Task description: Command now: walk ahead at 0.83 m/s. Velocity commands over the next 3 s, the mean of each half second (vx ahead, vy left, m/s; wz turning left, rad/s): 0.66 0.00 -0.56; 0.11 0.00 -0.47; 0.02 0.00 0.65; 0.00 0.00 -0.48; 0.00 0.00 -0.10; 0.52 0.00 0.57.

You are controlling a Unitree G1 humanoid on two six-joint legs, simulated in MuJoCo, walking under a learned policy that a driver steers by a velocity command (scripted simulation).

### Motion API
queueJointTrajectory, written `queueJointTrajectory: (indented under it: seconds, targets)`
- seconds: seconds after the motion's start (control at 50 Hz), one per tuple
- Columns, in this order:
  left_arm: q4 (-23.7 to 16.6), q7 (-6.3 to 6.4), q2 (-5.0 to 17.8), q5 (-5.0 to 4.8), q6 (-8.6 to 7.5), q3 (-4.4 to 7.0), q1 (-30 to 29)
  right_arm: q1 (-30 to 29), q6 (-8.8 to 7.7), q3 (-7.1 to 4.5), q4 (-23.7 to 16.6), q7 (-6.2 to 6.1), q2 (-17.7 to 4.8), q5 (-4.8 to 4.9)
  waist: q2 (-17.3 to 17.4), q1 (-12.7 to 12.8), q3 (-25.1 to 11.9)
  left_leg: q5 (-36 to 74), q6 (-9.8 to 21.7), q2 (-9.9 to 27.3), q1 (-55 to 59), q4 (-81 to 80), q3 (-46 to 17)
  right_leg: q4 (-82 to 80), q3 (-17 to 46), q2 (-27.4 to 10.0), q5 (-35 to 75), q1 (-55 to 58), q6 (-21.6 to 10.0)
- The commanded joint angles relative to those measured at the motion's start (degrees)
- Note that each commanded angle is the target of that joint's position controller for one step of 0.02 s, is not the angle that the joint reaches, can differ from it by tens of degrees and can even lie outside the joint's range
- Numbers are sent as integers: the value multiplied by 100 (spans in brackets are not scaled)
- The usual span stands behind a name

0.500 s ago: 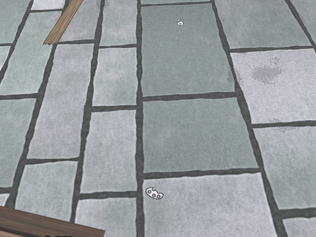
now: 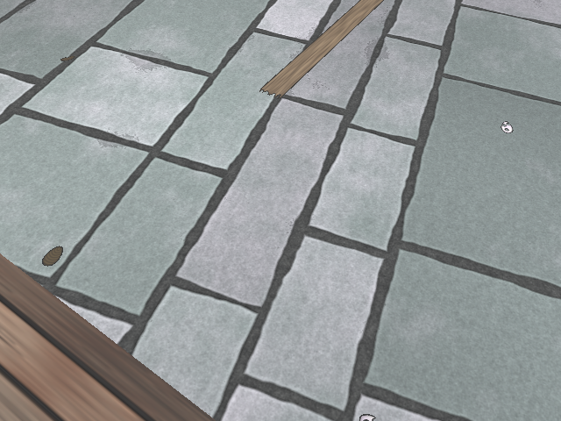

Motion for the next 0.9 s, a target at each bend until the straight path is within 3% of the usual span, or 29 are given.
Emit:
queueJointTrajectory:
  seconds: [0.02, 0.06, 0.1, 0.14, 0.18, 0.22, 0.24, 0.26, 0.28, 0.3, 0.32, 0.34, 0.36, 0.4, 0.44, 0.46, 0.5, 0.56, 0.6, 0.62, 0.64, 0.66, 0.68, 0.7, 0.72, 0.76, 0.8, 0.84, 0.9]
  targets:
    - [-378, -45, 479, -137, 0, 77, -882, 86, -247, -203, -168, 5, -865, -13, 490, -57, 953, 1064, 556, 1219, 481, -1571, -732, -366, 17, 66, 565, -1441, -169]
    - [-448, -73, 355, -201, -35, 17, -1145, 104, -309, -175, -89, -22, -840, -64, 596, -113, 1098, 1522, 431, 1210, 312, -1739, -120, -959, 163, 356, 853, -1243, -282]
    - [-494, -116, 286, -173, -62, -42, -1274, 41, -365, -117, 27, -60, -763, -53, 608, -47, 1221, 2336, 293, 1260, 251, -2019, 301, -1598, -174, 429, 1171, -877, -472]
    - [-476, -115, 225, -145, -70, -104, -1206, -104, -414, -69, 147, -115, -767, -16, 537, 71, 1124, 4326, 114, 1264, 300, -1971, 739, -2155, -626, 605, 1323, -74, -733]
    - [-331, -30, 339, -172, -49, -97, -700, -17, -396, -109, 278, -228, -1017, -81, 908, 315, 534, 7739, -81, 1385, 979, -1062, 911, -2112, -947, 1047, 957, 656, -957]
    - [147, 60, 720, -205, -63, 41, 1002, -363, -199, -222, 228, -348, -1334, -231, 1160, 1153, -345, 9433, -176, 1469, 1304, 1253, 944, -2034, -935, 1454, 196, 1904, -1156]
    - [482, 118, 940, -173, -100, 156, 2136, -680, -130, -271, 136, -365, -1469, -209, 1053, 1680, -678, 8969, -192, 1405, 819, 3029, 894, -2465, -608, 1426, 88, 2915, -1267]
    - [617, 221, 1141, -115, -101, 284, 2660, -955, -203, -201, 69, -301, -1161, -133, 495, 1863, -734, 5643, -233, 750, -521, 5253, 882, -2975, 439, 919, 31, 4029, -1497]
    - [482, 248, 1858, -9, -46, 460, 1993, -516, -303, -4, -396, -136, -257, 22, -1565, 734, -844, -802, -723, -706, -3751, 7776, 208, -3440, 4155, -861, 1252, 5683, -2709]
    - [322, 226, 1815, -241, -62, 548, 1667, -623, -397, 56, -474, -163, -584, -13, -399, 861, -1429, -399, -456, -379, -4102, 7956, -928, -4196, 5154, -1029, 1387, 5683, -2917]
    - [-94, 247, 1039, -466, -323, 340, 1468, -1164, -651, 36, -893, -155, -830, 237, 95, 845, -1076, -464, -396, -191, -3948, 7535, -1535, -4521, 4982, -984, 437, 5192, -2614]
    - [-53, 199, 763, -495, -447, 263, 1069, -1509, -727, 34, -983, -153, -797, 273, 897, 452, -320, -243, -326, 41, -3867, 6817, -1366, -4746, 4388, -716, 610, 4113, -2368]
    - [-147, 192, 611, -479, -496, 210, 694, -1642, -703, -4, -980, -167, -804, 166, 1154, 184, 119, -124, -349, 228, -3657, 6363, -1223, -4819, 3742, -451, 1301, 3300, -2210]
    - [-287, 296, 671, -409, -514, 217, 467, -1543, -586, -46, -1078, -161, -913, 9, 806, -88, 451, -44, -553, 405, -3164, 5436, -1081, -4856, 2862, -44, 3073, 2242, -2113]
    - [-283, 414, 773, -494, -434, 245, 406, -1906, -528, 7, -1279, -188, -680, -173, 828, -47, 599, 366, -731, 221, -2668, 3923, -545, -4621, 2037, 684, 4143, 1342, -1705]
    - [-227, 497, 925, -512, -328, 307, 518, -2188, -483, 68, -1413, -210, -458, -173, 648, 66, 486, 616, -821, -30, -2559, 3160, -353, -4385, 1915, 880, 4526, 1272, -1489]
    - [-118, 669, 1071, -565, -52, 415, 825, -2454, -389, 100, -1503, -232, -286, -25, 287, 347, -146, 1657, -925, -507, -1777, 1920, -229, -3985, 1866, 1195, 4206, 1276, -838]
    - [-95, 809, 951, -588, 187, 452, 987, -2799, -343, -16, -1646, -211, -481, 165, -207, 525, -352, 2525, -956, -723, -1344, 921, -479, -3546, 2427, 1232, 2682, 1527, -342]
    - [-316, 822, 738, -509, 205, 426, 588, -2554, -376, -145, -1571, -233, -718, 146, -431, 307, -440, 2881, -857, -467, -1040, 426, -876, -2848, 2729, 1229, 2061, 1869, -228]
    - [-479, 779, 599, -484, 192, 376, 245, -1850, -407, -202, -1351, -266, -769, 90, -329, -84, -809, 3691, -693, -139, -272, -156, -946, -1903, 2498, 1410, 1767, 1959, -77]
    - [-555, 695, 120, -330, 212, 211, 476, -1217, -378, -185, -1185, -333, -764, 7, 366, -121, -1617, 4732, -166, 1089, 1208, 277, -1801, -290, 1980, 1645, -1214, 1426, 44]
    - [-610, 609, -58, -288, 173, 125, 1429, -1317, -292, -104, -1419, -353, -784, -211, 1533, 381, -2171, 7127, 880, 2556, 2256, 966, -3541, 1106, 1853, 2018, -3749, 353, 175]
    - [-629, 421, 633, -435, 157, 211, 2042, -1636, -224, -227, -1323, -344, -980, -95, 1992, 745, -2630, 4823, 1630, 3512, 1990, 630, -4763, 2189, 1716, 1190, -3001, -1, 283]
    - [-493, 421, 1112, -488, 251, 353, 1380, -2084, -169, -188, -1575, -412, -567, -91, 1140, 429, -1900, 3157, 1457, 2734, 1226, 377, -3944, 2387, 1371, 816, -2315, -89, 449]
    - [-587, 455, 1255, -482, 338, 410, 832, -2270, -70, -91, -1598, -445, -342, -52, 574, 360, -1186, 2159, 1047, 2158, 413, 210, -2954, 2200, 1118, 681, -1735, -218, 513]
    - [-745, 559, 869, -407, 441, 272, 460, -2381, 64, -86, -1448, -403, -553, -67, 422, 414, -421, 2161, 796, 1452, -1001, -110, -2297, 1493, 899, 689, -1503, 299, 485]
    - [-736, 559, 302, -327, 342, 58, 544, -2169, 69, -121, -1201, -310, -641, -84, 611, 486, -396, 2953, 811, 1152, -1473, -257, -1853, 416, 662, 800, -1765, 956, 359]
    - [-612, 557, 47, -189, 255, -74, 589, -2175, 63, -104, -1072, -196, -540, 22, 803, 536, -671, 3178, 855, 1065, -1422, -247, -1775, -814, 569, 651, -1824, 1567, 280]
    - [-511, 536, 355, -235, 275, 2, 375, -1932, 145, -271, -995, -102, -948, 156, 1146, 378, -506, 1542, 893, 1090, -1424, -358, -2233, -2055, 568, 758, -1168, 1944, 149]
Next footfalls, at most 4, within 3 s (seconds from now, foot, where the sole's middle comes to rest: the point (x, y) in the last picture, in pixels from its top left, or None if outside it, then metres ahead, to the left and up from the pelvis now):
0.26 right None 0.38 -0.06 -0.78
0.64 left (280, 345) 0.71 -0.05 -0.78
0.98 right None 0.51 -0.18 -0.78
1.38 left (237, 367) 0.65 0.06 -0.78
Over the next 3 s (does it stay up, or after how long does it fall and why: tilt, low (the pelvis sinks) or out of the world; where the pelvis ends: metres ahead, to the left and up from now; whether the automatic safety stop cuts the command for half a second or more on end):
stays up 0.76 -0.15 0.00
